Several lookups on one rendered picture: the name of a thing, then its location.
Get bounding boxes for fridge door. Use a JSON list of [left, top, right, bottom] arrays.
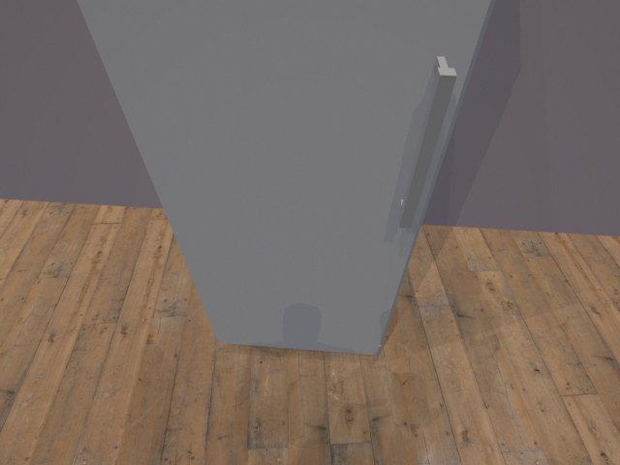
[[77, 0, 491, 356]]

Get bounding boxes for handle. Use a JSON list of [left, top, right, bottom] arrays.
[[398, 56, 457, 229]]

